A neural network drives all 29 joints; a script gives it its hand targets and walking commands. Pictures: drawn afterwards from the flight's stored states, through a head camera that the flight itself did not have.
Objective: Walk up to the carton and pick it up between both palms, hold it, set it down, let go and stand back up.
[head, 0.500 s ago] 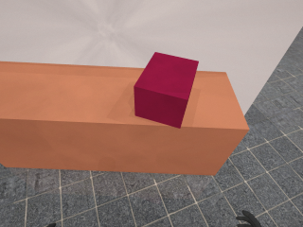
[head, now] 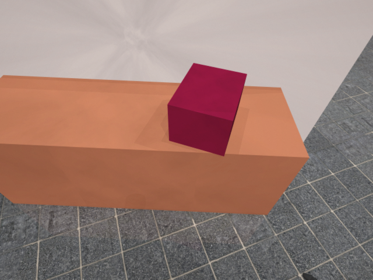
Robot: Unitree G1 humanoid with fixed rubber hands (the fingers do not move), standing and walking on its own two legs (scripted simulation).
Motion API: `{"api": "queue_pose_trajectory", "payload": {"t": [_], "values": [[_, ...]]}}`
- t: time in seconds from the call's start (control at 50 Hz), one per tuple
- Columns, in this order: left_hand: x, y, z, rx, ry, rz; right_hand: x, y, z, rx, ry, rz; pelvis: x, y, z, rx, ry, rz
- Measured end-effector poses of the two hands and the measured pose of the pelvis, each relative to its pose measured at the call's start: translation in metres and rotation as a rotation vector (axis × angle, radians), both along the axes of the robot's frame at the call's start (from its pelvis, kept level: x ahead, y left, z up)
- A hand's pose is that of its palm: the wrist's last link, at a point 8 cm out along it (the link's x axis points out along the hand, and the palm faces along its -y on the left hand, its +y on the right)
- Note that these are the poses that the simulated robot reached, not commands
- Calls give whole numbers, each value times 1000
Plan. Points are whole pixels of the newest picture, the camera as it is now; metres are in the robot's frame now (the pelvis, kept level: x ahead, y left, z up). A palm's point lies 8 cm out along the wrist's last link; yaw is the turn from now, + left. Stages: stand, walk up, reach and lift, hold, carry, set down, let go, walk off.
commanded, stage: stand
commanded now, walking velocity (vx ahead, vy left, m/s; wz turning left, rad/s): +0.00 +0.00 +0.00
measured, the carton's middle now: (208, 107) +0.75 -0.09 -0.13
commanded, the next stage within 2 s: none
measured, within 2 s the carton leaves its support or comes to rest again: neither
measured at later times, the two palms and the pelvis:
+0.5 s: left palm out of the picture +0.06 +0.29 -0.12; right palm out of the picture +0.08 -0.30 -0.11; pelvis +0.00 -0.01 +0.00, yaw +0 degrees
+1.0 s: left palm out of the picture +0.06 +0.27 -0.12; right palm out of the picture +0.07 -0.32 -0.12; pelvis +0.00 -0.02 +0.00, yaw +0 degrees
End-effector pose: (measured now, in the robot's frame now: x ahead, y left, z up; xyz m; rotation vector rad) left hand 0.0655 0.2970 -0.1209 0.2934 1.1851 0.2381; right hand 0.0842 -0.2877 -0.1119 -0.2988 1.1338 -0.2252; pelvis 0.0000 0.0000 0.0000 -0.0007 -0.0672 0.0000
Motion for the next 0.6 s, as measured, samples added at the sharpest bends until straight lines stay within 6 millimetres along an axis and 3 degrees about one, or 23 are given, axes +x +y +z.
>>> {"api": "queue_pose_trajectory", "payload": {"t": [0.26, 0.6], "values": [[-10, -4, 0, -3, 14, 4, -10, -8, -1, -5, 14, -6, -3, -4, 0, 0, 2, 4], [-9, -10, 3, 4, 13, 14, -4, -11, -3, 9, 5, 7, -2, -12, 1, 0, 6, 5]]}}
